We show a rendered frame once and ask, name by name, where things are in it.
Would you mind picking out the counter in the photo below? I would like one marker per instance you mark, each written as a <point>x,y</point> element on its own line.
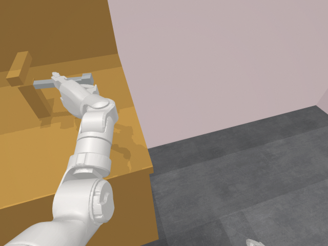
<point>38,134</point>

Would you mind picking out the left robot upper arm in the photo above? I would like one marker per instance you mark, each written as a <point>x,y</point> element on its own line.
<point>80,207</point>

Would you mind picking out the tap lever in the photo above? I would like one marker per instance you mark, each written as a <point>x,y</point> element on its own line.
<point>86,78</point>

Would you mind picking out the left robot forearm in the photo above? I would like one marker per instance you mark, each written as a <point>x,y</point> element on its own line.
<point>91,158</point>

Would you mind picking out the robot left hand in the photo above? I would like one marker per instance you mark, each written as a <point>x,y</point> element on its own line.
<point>72,93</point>

